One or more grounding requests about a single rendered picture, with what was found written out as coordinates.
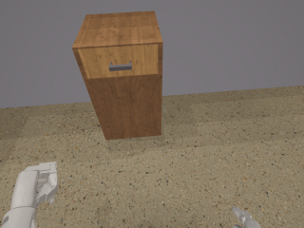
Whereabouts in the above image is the handle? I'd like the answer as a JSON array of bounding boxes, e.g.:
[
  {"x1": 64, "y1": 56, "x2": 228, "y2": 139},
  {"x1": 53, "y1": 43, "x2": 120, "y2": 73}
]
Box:
[{"x1": 108, "y1": 61, "x2": 132, "y2": 71}]

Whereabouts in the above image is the left robot hand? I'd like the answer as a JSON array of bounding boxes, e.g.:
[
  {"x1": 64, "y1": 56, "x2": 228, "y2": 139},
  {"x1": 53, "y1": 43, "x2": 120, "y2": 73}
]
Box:
[{"x1": 10, "y1": 161, "x2": 59, "y2": 210}]

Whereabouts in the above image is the right robot hand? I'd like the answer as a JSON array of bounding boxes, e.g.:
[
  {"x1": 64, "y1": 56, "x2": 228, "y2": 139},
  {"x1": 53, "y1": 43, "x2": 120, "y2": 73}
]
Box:
[{"x1": 232, "y1": 206, "x2": 260, "y2": 228}]

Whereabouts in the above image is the drawer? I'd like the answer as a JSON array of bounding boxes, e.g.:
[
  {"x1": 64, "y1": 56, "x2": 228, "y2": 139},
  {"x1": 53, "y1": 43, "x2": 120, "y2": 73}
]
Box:
[{"x1": 78, "y1": 44, "x2": 159, "y2": 79}]

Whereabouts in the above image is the left robot forearm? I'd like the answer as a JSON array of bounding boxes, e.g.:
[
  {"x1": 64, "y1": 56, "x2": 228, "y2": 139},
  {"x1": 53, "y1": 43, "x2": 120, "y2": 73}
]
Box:
[{"x1": 1, "y1": 206, "x2": 37, "y2": 228}]

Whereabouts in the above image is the cabinet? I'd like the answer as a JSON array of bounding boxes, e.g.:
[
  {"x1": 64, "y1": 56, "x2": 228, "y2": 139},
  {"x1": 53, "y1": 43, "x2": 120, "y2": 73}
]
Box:
[{"x1": 72, "y1": 10, "x2": 163, "y2": 140}]

